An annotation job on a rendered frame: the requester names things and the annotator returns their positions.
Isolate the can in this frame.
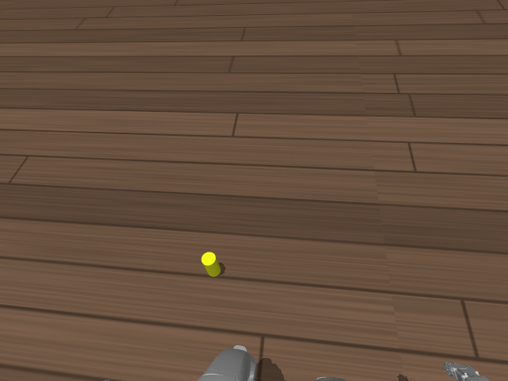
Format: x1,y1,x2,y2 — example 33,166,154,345
202,252,221,277

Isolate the right robot hand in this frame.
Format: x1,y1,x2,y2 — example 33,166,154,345
444,362,490,381

